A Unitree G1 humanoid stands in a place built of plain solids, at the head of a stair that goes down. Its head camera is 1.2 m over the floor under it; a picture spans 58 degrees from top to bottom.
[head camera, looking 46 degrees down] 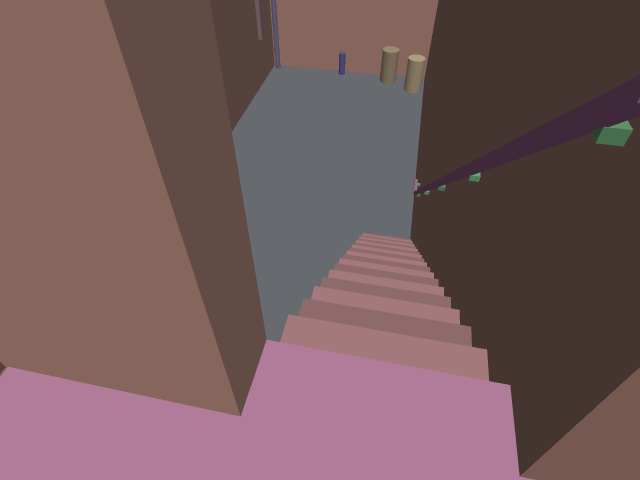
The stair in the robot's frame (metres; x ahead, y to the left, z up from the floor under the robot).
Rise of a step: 0.20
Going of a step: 0.23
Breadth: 0.74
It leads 12 degrees to the right of straight ahead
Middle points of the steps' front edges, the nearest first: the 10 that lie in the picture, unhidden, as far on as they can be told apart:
0.65 -0.19 0.00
0.87 -0.24 -0.19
1.09 -0.29 -0.39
1.32 -0.33 -0.58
1.54 -0.38 -0.78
1.76 -0.43 -0.98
1.99 -0.47 -1.18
2.21 -0.52 -1.37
2.43 -0.56 -1.57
2.65 -0.61 -1.77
